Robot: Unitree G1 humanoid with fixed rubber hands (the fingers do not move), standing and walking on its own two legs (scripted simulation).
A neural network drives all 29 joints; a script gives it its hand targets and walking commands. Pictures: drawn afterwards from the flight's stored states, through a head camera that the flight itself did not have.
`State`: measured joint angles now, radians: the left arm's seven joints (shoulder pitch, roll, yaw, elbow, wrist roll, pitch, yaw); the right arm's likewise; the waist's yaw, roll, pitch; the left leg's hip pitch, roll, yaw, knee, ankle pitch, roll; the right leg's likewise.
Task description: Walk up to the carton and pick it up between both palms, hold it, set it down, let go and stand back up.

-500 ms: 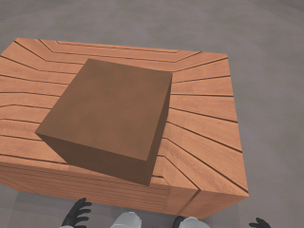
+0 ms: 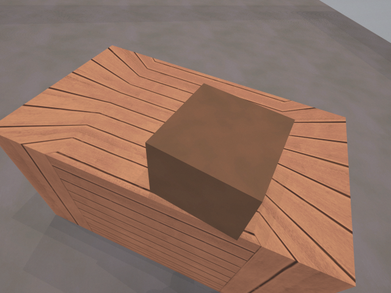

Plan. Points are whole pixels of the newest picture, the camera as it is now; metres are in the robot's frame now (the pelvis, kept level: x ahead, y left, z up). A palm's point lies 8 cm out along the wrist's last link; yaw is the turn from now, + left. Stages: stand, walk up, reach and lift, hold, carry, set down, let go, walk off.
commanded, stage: walk up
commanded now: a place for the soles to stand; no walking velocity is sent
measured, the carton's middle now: (219, 157) +0.48 -0.04 -0.03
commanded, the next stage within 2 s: none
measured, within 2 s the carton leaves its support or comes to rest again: neither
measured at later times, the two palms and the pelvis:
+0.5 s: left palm out of the picture +0.07 +0.20 -0.14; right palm out of the picture +0.10 -0.28 -0.14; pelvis +0.04 -0.04 -0.01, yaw +7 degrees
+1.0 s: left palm out of the picture -0.02 +0.22 -0.15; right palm out of the picture +0.12 -0.27 -0.14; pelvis +0.02 -0.04 -0.01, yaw +12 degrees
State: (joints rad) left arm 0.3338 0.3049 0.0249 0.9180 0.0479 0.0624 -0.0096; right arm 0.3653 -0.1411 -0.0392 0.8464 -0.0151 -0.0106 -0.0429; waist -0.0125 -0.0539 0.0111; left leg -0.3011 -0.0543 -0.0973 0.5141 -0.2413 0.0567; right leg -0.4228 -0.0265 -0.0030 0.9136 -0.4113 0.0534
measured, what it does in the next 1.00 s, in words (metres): steps on the spot: right foot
